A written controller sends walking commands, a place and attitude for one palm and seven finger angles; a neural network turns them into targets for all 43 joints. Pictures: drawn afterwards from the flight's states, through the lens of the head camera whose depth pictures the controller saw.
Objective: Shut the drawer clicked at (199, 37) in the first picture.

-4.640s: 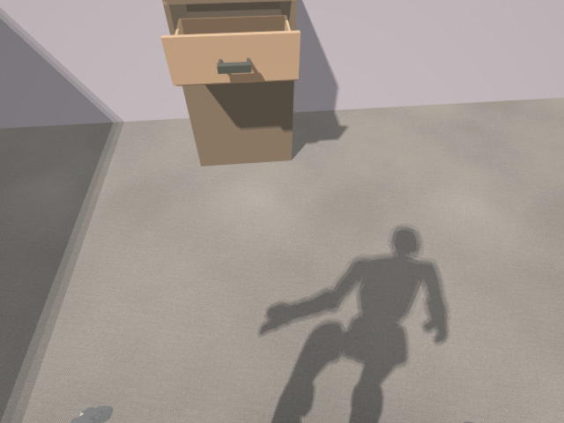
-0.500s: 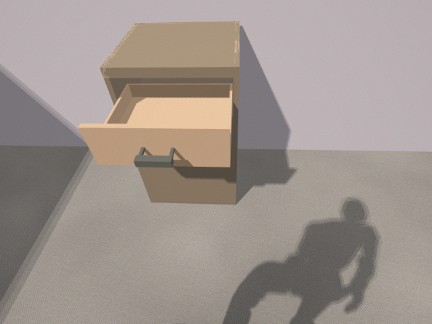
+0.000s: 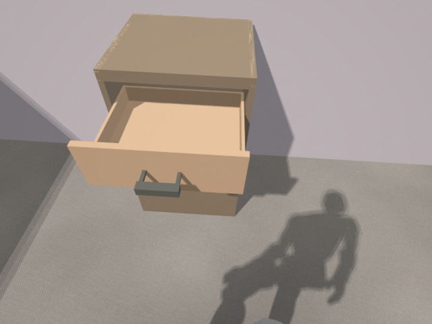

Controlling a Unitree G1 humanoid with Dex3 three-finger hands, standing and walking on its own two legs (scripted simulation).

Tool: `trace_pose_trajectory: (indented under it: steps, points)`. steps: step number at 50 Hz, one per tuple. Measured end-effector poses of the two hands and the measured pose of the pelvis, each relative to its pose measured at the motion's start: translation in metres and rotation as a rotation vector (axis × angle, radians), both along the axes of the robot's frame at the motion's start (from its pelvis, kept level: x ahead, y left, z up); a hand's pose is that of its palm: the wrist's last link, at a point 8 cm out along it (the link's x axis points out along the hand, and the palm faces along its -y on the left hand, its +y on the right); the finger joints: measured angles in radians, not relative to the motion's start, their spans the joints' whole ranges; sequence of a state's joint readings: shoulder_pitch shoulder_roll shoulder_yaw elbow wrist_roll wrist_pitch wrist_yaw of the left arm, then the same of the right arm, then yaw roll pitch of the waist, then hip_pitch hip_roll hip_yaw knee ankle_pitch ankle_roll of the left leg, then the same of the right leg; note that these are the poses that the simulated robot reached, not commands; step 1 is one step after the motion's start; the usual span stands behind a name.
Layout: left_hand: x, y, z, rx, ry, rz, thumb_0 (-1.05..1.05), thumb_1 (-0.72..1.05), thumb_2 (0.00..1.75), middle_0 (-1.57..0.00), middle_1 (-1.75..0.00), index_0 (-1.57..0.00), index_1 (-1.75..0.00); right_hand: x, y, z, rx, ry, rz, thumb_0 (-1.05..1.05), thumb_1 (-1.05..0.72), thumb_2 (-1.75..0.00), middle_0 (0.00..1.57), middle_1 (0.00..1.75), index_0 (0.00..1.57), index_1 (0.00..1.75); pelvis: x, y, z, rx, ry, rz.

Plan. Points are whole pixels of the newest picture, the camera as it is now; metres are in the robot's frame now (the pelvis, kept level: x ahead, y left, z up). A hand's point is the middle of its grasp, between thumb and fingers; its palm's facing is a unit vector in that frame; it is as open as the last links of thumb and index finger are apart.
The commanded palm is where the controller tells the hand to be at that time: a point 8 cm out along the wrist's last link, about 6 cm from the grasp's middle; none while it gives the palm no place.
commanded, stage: take the last steps up to it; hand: left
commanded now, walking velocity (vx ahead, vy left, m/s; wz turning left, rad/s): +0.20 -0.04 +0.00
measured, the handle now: (159, 182) +0.45 +0.18 -0.07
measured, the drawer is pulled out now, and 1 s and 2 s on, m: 0.28 0.28 0.28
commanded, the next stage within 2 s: come to a stop and stand still in 0.14 s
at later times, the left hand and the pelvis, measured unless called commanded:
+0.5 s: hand (152, 319) +0.16 +0.14 -0.16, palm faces +0.05 -0.96 -0.26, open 7.2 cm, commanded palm none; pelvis +0.11 -0.04 +0.00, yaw +0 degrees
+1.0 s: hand out of the picture +0.09 +0.17 -0.18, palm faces +0.02 -0.98 -0.19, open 7.4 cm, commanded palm none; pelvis +0.09 -0.01 +0.00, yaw -1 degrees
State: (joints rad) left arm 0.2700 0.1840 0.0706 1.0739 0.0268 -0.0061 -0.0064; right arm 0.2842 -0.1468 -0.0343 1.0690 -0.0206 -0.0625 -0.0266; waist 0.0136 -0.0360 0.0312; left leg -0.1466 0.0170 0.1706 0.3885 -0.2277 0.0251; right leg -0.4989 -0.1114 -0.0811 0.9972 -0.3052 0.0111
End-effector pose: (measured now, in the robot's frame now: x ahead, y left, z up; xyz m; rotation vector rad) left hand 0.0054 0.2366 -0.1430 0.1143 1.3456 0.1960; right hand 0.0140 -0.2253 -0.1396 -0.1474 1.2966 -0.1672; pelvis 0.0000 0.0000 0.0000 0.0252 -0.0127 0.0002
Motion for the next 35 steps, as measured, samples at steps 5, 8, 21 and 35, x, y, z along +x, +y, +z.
trace_pose_trajectory:
  steps: [5, 8, 21, 35]
  points:
    - [0.093, -0.008, 0.014, 0.034, -0.148, -0.063, 0.01, 0.92, 0.90, -0.19, -0.30, -0.19, -0.29, -0.010, 0.000, -0.012, 0.055, 0.102, -0.041, 0.00, -0.92, -0.90, 0.20, 0.30, 0.20, 0.30, 0.030, -0.011, -0.002, 0.017, -0.002, 0.001]
    - [0.138, -0.023, 0.017, 0.050, -0.201, -0.104, 0.01, 0.92, 0.90, -0.19, -0.30, -0.19, -0.29, -0.010, -0.006, -0.023, 0.087, 0.156, -0.070, 0.01, -0.91, -0.90, 0.20, 0.30, 0.21, 0.30, 0.051, -0.024, -0.008, 0.024, -0.006, -0.004]
    - [0.158, -0.053, 0.022, 0.074, -0.119, -0.058, -0.02, 0.96, 0.89, -0.20, -0.30, -0.20, -0.30, 0.098, -0.049, -0.019, 0.055, 0.093, -0.035, 0.01, -0.91, -0.90, 0.19, 0.29, 0.20, 0.29, 0.106, -0.049, 0.001, 0.005, 0.006, 0.000]
    - [0.113, -0.008, -0.012, 0.015, 0.014, 0.015, 0.00, 0.91, 0.89, -0.20, -0.30, -0.20, -0.30, 0.172, -0.019, 0.001, -0.041, -0.071, 0.058, 0.01, -0.91, -0.90, 0.19, 0.29, 0.20, 0.29, 0.105, -0.009, -0.009, -0.029, 0.004, 0.004]
